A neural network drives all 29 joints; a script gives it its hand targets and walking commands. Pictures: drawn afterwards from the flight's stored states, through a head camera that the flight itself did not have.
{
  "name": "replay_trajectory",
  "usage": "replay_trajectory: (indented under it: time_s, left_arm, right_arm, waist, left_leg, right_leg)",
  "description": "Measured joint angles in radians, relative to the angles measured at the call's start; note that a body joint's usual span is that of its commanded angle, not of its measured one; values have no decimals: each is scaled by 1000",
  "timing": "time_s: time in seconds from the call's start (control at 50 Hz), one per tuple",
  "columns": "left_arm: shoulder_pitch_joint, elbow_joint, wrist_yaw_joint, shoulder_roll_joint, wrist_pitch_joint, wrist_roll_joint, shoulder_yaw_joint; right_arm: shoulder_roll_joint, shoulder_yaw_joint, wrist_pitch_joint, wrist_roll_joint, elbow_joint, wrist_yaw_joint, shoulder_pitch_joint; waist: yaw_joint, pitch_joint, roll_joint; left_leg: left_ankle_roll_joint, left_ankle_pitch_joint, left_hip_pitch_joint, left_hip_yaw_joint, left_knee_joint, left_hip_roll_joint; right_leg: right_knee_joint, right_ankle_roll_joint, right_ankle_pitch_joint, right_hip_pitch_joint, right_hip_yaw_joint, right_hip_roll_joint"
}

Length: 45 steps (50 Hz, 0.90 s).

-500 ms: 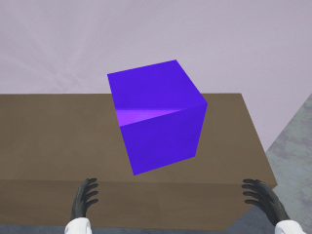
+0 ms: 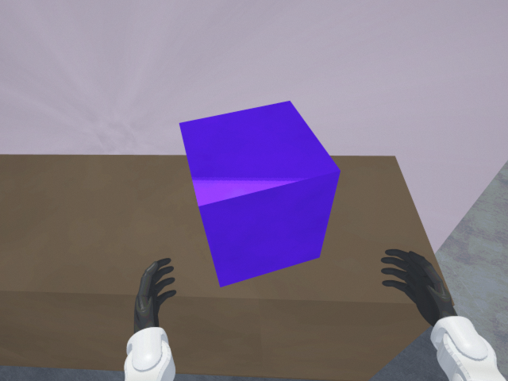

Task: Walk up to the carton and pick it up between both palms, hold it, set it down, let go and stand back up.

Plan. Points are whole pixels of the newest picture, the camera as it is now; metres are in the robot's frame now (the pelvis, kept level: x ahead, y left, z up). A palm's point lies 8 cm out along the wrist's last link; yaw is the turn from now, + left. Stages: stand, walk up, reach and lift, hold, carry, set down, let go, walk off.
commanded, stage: reach and lift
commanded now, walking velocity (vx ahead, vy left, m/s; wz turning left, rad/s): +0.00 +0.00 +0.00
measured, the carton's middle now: (254, 195) +0.44 +0.02 +0.03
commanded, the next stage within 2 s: none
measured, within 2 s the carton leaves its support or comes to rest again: neither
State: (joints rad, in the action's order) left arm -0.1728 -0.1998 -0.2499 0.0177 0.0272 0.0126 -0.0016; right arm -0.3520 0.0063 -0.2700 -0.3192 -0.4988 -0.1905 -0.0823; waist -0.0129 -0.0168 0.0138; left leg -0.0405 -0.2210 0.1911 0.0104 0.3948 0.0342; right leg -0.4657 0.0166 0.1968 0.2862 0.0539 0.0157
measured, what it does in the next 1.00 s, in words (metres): stands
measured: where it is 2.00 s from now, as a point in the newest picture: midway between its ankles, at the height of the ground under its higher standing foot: outside the picture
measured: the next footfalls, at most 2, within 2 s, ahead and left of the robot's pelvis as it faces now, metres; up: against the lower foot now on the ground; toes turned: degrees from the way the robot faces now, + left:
none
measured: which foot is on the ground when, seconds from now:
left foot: down 0.00-1.00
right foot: down 0.00-1.00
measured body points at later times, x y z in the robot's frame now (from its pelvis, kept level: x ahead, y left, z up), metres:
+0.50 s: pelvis -0.01 +0.00 +0.00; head +0.00 -0.01 +0.45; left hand +0.29 +0.18 +0.07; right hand +0.32 -0.24 +0.06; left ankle -0.01 +0.15 -0.74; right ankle +0.03 -0.11 -0.74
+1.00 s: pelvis -0.01 +0.00 +0.00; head -0.01 -0.01 +0.45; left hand +0.33 +0.19 +0.14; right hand +0.39 -0.21 +0.13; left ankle -0.01 +0.15 -0.74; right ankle +0.03 -0.11 -0.74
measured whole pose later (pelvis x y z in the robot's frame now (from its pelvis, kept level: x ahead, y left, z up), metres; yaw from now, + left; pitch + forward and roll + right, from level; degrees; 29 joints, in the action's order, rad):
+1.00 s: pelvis -0.01 +0.00 +0.00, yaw +0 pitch +0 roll +1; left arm 0.41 -0.02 -0.25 0.07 -0.71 0.03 -0.12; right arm -0.43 0.01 0.31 -0.38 -0.50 -0.10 0.56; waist -0.04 -0.02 0.01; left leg -0.04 -0.19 0.18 0.01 0.36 0.03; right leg -0.45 0.02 0.17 0.29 0.05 0.02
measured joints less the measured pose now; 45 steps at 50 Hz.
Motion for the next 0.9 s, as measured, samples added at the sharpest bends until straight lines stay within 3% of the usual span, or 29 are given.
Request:
replay_trajectory:
  time_s: [0.34,0.7,0.9]
  left_arm:
    - [135,171,-3,2,-278,4,0]
    - [416,183,-3,31,-601,9,-70]
    - [521,183,-3,50,-707,15,-102]
  right_arm:
    - [-30,0,192,-23,84,56,159]
    - [-59,3,456,-47,88,90,430]
    - [-74,6,553,-58,59,88,569]
  waist:
    - [-2,0,0]
    - [-12,0,0]
    - [-23,0,0]
  left_leg:
    - [0,16,-2,0,-20,0]
    - [0,36,-6,0,-33,0]
    - [-2,36,-6,0,-33,0]
  right_leg:
    - [16,0,-14,0,0,0]
    - [19,2,-28,0,0,0]
    - [19,2,-29,0,0,0]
